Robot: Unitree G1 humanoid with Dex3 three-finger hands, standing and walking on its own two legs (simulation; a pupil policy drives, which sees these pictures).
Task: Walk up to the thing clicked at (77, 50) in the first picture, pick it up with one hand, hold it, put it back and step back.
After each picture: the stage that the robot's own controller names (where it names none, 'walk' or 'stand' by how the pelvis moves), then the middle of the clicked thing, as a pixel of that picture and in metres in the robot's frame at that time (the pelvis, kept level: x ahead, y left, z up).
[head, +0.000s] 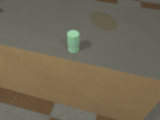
stand; (73, 41) +0.70 +0.06 -0.10
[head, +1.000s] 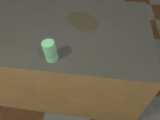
walk; (50, 51) +0.59 +0.20 -0.08
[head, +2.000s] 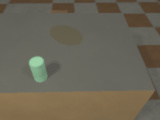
stand; (38, 69) +0.50 +0.22 -0.09
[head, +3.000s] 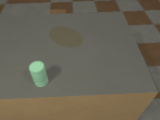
stand; (39, 74) +0.47 +0.21 -0.09
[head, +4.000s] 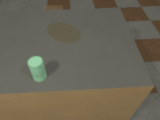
stand; (37, 69) +0.49 +0.22 -0.10
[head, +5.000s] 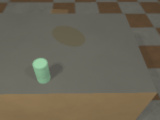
stand; (42, 71) +0.50 +0.20 -0.10
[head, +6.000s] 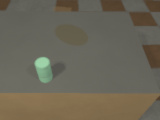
stand; (44, 70) +0.49 +0.19 -0.10
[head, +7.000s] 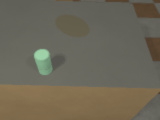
rise first; (43, 62) +0.50 +0.19 -0.09
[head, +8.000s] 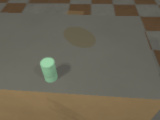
rise first; (49, 70) +0.50 +0.20 -0.09
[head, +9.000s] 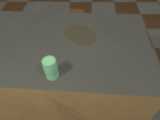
go down; (50, 68) +0.50 +0.20 -0.09
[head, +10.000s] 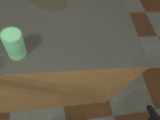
go down; (14, 44) +0.50 +0.20 -0.03
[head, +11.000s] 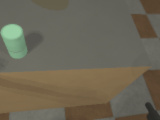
approach; (15, 42) +0.51 +0.19 -0.01
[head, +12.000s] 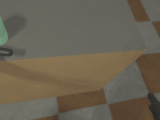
close in; out of the picture +0.52 +0.21 +0.03
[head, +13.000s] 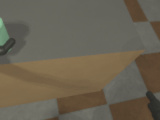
lift; out of the picture +0.50 +0.20 +0.02
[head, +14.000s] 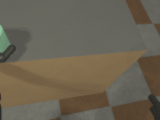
lift; out of the picture +0.48 +0.20 +0.03
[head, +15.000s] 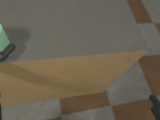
lift; out of the picture +0.48 +0.21 +0.03
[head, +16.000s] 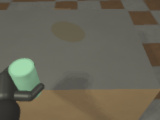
lift; (27, 80) +0.31 +0.17 +0.11
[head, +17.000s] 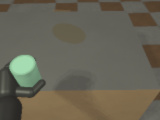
hold; (28, 75) +0.32 +0.17 +0.12
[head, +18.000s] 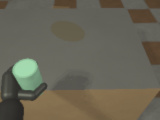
hold; (30, 79) +0.32 +0.17 +0.10
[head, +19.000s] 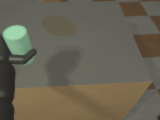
crouch; (20, 46) +0.43 +0.19 +0.12
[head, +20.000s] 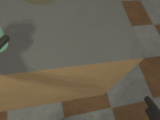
lower; out of the picture +0.50 +0.22 +0.04
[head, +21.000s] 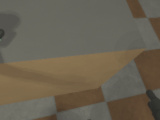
lower; out of the picture +0.52 +0.22 +0.03
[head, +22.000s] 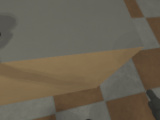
lower; out of the picture +0.52 +0.22 +0.03
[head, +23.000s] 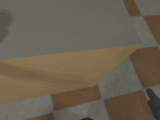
lower; out of the picture +0.53 +0.23 +0.03
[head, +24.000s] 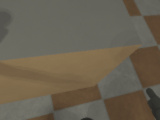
rest; out of the picture +0.53 +0.23 +0.03
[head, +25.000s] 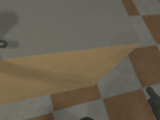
withdraw; out of the picture +0.53 +0.20 +0.03
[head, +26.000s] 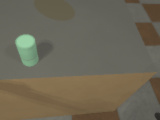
sink last; (28, 51) +0.50 +0.18 -0.02
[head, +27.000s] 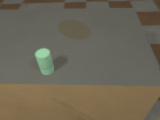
stand; (45, 62) +0.52 +0.20 -0.04
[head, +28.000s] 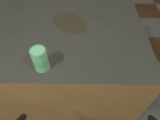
stand; (40, 59) +0.50 +0.20 -0.03
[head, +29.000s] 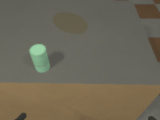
stand; (40, 58) +0.50 +0.20 -0.03
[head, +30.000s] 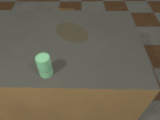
stand; (44, 65) +0.51 +0.20 -0.08
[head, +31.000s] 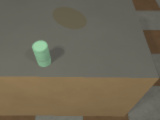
walk; (42, 54) +0.53 +0.20 -0.08
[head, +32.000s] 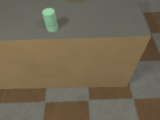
walk; (50, 20) +0.76 +0.22 -0.08
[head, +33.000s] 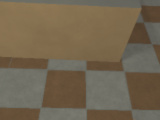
walk; out of the picture +1.08 +0.15 -0.07
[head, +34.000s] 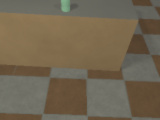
stand; (65, 2) +1.12 +0.14 -0.09
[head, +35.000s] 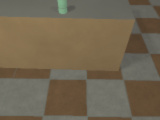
stand; (62, 4) +1.12 +0.15 -0.10
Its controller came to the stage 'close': yes
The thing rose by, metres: 0.21
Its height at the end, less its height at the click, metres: +0.00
